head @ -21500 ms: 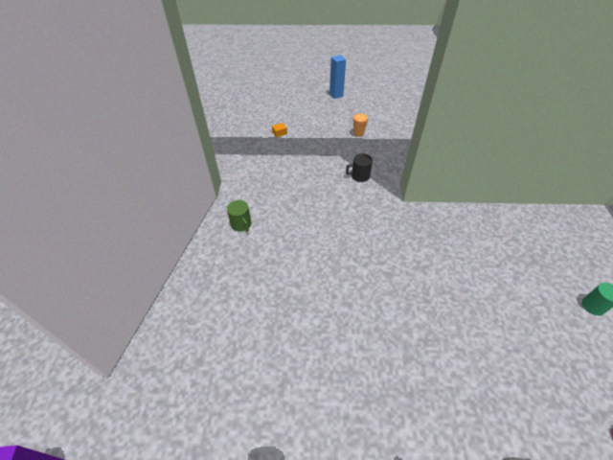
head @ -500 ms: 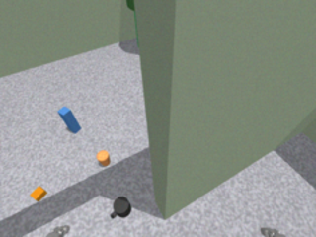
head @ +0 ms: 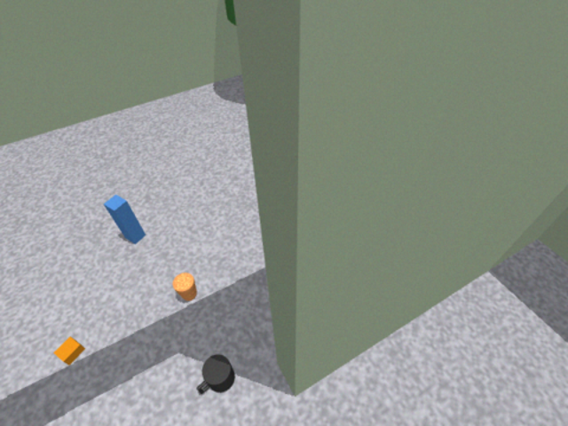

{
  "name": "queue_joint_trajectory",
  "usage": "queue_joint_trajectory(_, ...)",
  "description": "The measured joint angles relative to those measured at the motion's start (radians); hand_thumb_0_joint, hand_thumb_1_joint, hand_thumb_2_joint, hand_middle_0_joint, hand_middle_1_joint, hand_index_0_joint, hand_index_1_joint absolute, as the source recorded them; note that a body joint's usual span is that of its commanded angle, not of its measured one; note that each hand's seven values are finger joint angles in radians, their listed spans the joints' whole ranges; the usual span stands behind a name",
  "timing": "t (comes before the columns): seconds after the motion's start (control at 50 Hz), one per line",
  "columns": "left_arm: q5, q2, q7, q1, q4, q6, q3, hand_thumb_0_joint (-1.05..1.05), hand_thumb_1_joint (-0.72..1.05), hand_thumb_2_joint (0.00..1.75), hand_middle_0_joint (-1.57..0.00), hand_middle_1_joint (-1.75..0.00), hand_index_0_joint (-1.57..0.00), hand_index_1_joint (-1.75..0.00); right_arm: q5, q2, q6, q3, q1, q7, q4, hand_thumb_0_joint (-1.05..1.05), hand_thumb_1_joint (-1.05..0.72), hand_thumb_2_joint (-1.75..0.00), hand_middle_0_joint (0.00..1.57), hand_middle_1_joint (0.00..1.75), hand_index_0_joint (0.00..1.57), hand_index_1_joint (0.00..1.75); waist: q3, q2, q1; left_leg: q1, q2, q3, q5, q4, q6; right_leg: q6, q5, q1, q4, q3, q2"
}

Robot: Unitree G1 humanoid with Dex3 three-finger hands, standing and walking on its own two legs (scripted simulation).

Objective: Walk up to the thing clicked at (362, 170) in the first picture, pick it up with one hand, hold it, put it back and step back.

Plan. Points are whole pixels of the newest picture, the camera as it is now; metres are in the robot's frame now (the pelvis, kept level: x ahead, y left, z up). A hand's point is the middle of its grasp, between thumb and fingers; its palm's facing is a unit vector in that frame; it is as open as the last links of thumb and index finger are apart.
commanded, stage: walk up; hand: left
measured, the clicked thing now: (214, 377) +0.36 +0.26 -0.73
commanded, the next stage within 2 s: stand in 0.20 s
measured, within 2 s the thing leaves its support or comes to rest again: neither
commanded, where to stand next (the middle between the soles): +0.05 +0.01 m, yaw +0 degrees
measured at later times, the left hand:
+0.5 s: hand out of the picture +0.07 +0.25 -0.15, palm faces -0.01 -0.94 -0.35, open 7.4 cm
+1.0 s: hand out of the picture +0.04 +0.25 -0.15, palm faces -0.01 -0.94 -0.35, open 7.4 cm
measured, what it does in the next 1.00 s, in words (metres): stands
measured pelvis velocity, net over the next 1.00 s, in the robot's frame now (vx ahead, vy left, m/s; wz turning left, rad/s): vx -0.02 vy -0.01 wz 0.01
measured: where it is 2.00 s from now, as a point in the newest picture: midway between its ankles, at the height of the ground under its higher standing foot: outside the picture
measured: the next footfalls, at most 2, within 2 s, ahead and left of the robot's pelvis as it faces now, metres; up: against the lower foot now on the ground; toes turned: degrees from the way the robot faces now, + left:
left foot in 1.50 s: -0.07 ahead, +0.14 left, +0.00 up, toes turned +0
right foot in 1.94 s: -0.18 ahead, -0.11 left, +0.00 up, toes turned -1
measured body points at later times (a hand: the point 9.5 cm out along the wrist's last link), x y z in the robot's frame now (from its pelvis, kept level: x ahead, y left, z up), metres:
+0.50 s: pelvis -0.01 +0.00 +0.00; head +0.00 +0.00 +0.45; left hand +0.07 +0.30 -0.13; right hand +0.07 -0.30 -0.13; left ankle -0.04 +0.13 -0.75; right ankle +0.01 -0.14 -0.75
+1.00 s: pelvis -0.02 -0.01 +0.00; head -0.01 -0.01 +0.45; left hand +0.04 +0.30 -0.13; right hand +0.05 -0.31 -0.14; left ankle -0.04 +0.13 -0.75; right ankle +0.01 -0.14 -0.75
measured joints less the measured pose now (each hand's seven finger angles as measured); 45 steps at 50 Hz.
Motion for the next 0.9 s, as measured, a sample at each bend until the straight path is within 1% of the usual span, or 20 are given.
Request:
queue_joint_trajectory(0.2,-0.001,0.001,-0.001,0.0,-0.002,0.001,-0.001,0.01,0.9,0.9,-0.2,-0.3,-0.2,-0.3,0.001,0.003,-0.003,0.001,0.005,-0.002,0.003,0.01,-0.91,-0.9,0.2,0.3,0.21,0.3,-0.003,-0.003,-0.001,-0.005,-0.002,0.006,0.0,0.003,0.002,0.002,0.002,-0.007,0.003,0.006,-0.001)
queue_joint_trajectory(0.3,-0.009,0.004,-0.002,-0.008,-0.013,0.002,-0.007,0.01,0.9,0.9,-0.2,-0.3,-0.2,-0.3,0.003,0.006,-0.013,0.01,-0.006,-0.008,0.002,0.01,-0.91,-0.9,0.2,0.3,0.21,0.3,0.002,-0.007,-0.008,-0.005,-0.003,0.002,0.013,-0.011,0.001,0.004,0.014,-0.005,-0.012,0.002,-0.003)
queue_joint_trajectory(0.44,-0.009,0.007,-0.004,-0.019,-0.023,0.004,-0.014,0.01,0.9,0.9,-0.2,-0.3,-0.2,-0.3,0.004,0.004,-0.018,0.019,-0.024,-0.009,0.001,0.01,-0.91,-0.9,0.2,0.3,0.21,0.3,0.005,-0.009,-0.01,-0.011,-0.002,-0.003,0.029,-0.021,-0.001,0.003,0.032,-0.006,-0.03,-0.003,-0.003)
queue_joint_trajectory(0.9,-0.009,0.012,-0.011,0.018,-0.009,0.005,-0.021,0.01,0.9,0.9,-0.2,-0.3,-0.2,-0.3,0.001,-0.002,-0.019,0.02,-0.01,-0.002,0.023,0.01,-0.91,-0.9,0.2,0.3,0.21,0.3,0.008,-0.004,-0.003,-0.033,0.004,-0.013,0.045,-0.018,-0.009,-0.005,0.05,-0.021,-0.034,-0.012,0.003)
